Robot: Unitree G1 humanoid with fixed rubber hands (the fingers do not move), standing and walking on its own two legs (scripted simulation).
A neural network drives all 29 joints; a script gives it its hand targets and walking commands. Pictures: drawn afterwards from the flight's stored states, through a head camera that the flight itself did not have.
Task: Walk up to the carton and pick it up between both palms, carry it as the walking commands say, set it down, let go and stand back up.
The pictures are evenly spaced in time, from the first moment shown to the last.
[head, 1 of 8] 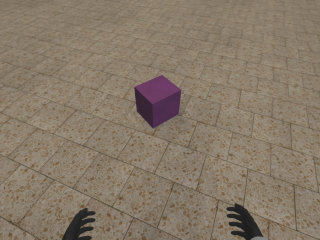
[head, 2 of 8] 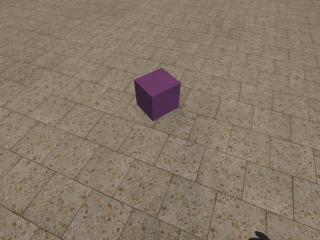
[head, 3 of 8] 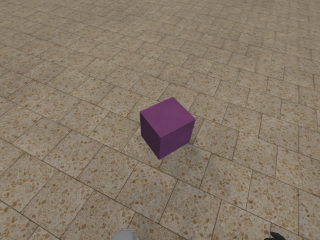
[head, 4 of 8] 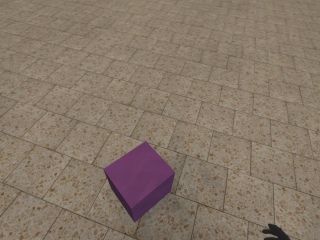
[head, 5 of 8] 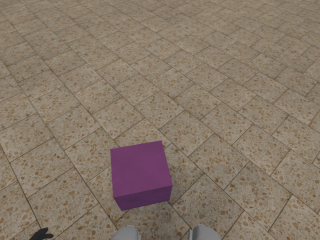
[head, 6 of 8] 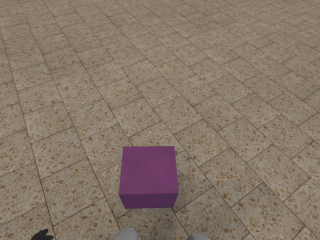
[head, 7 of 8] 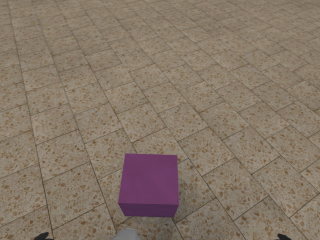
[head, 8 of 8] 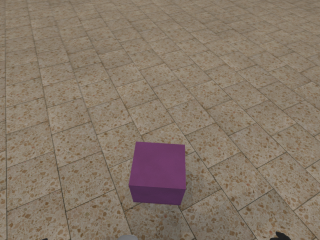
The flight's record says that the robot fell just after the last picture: no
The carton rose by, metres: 0.00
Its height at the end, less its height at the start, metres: +0.00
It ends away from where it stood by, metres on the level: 0.00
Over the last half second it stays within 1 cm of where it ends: yes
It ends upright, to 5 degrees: yes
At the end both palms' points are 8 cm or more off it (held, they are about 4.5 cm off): yes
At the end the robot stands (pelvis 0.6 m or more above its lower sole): yes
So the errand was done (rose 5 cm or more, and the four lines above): no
